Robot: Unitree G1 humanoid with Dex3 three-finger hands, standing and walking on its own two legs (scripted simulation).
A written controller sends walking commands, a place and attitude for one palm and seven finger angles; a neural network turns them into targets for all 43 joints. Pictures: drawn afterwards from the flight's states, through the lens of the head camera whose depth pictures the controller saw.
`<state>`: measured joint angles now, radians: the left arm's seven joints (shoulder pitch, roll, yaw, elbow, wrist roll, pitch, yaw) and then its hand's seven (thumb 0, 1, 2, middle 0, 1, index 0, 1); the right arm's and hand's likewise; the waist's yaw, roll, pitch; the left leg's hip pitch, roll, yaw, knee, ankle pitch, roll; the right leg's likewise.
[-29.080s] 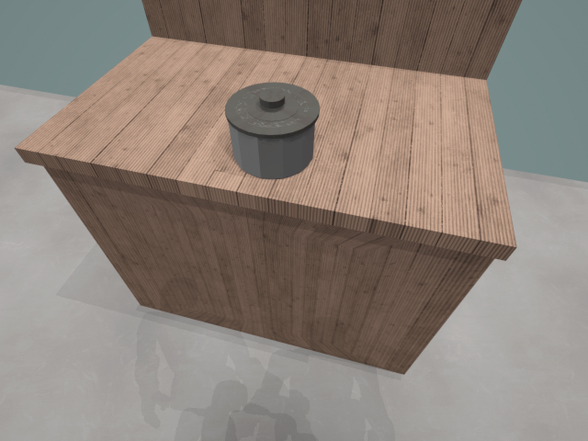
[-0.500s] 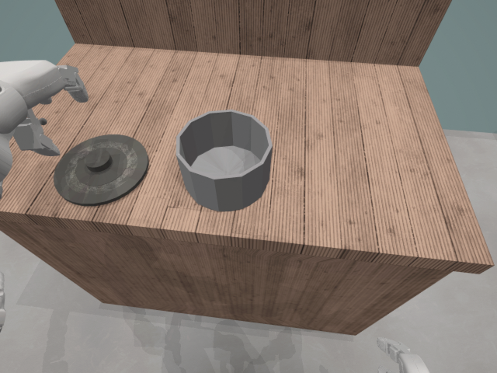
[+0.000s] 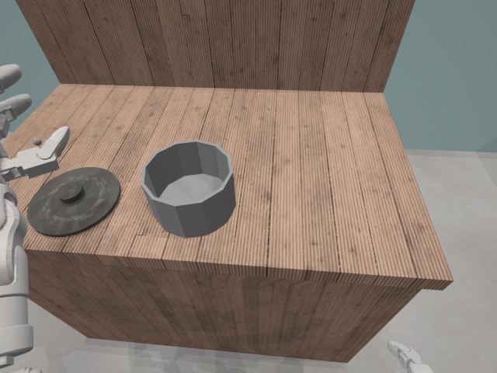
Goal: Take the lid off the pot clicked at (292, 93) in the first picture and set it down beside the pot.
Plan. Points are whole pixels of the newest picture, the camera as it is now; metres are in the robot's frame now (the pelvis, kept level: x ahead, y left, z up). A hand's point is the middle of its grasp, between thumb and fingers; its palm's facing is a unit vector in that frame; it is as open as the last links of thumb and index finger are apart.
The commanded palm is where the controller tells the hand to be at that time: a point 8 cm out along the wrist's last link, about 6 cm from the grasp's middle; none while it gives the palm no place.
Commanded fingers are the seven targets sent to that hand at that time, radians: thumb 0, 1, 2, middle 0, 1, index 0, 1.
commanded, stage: draw the hand back to the body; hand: left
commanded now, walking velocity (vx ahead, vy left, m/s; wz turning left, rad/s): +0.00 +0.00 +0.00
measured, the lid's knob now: (70, 192) +0.43 +0.38 +0.03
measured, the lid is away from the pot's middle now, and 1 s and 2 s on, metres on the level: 0.25 0.25 0.25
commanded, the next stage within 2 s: step back with the hand held close in 1.26 s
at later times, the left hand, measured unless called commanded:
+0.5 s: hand (23, 194) +0.26 +0.26 +0.23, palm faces +0.50 -0.83 -0.25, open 7.7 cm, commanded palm +0.20 +0.30 +0.23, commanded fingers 0.00 0.90 0.90 -0.20 -0.30 -0.20 -0.30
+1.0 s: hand out of the picture +0.18 +0.26 +0.21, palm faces +0.44 -0.85 -0.30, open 7.4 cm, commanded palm +0.12 +0.30 +0.22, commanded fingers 0.00 0.90 0.90 -0.20 -0.30 -0.20 -0.30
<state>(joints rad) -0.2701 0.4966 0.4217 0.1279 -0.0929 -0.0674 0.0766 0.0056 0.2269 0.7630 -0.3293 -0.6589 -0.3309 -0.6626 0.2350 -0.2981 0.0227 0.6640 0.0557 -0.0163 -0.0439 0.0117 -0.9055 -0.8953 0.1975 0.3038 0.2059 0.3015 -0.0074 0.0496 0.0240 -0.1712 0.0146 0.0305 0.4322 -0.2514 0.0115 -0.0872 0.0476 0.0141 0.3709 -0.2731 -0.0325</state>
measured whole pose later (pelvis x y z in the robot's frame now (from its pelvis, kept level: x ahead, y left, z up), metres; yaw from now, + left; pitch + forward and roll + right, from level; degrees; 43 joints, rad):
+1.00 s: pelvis -0.02 +0.02 +0.00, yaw +0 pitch -5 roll -1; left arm 0.33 0.36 0.37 -0.45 -0.13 -0.12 0.08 0.02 0.89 0.90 -0.21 -0.30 -0.21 -0.30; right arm 0.16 -0.23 0.03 0.66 0.02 -0.08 -0.05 0.01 -0.91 -0.90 0.20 0.30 0.21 0.30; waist 0.05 0.05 0.03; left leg -0.10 0.00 0.03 0.40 -0.21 0.03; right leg -0.01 0.03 0.01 0.33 -0.23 -0.01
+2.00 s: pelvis -0.09 +0.05 -0.02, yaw +0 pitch +0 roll -3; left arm 0.54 0.44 0.46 -0.71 -0.08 -0.23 0.12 0.02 0.89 0.90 -0.21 -0.30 -0.21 -0.30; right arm 0.22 -0.20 0.00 0.55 0.03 -0.04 -0.03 0.01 -0.90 -0.90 0.20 0.30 0.21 0.30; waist -0.02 0.05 0.03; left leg -0.42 0.00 0.04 0.65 -0.26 0.05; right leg -0.24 0.03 -0.04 0.53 -0.28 0.02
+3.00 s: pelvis -0.29 +0.15 -0.05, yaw -2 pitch +0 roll -7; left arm 0.55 0.58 0.50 -1.00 -0.06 -0.23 0.07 0.02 0.88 0.90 -0.22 -0.30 -0.22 -0.30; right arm 0.34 -0.17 0.00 0.59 0.03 -0.01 -0.03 0.01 -0.90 -0.90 0.20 0.30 0.21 0.30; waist 0.01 -0.10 -0.12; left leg -0.52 0.03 -0.05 1.12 -0.44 0.01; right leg -0.33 0.02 -0.09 0.78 -0.46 0.01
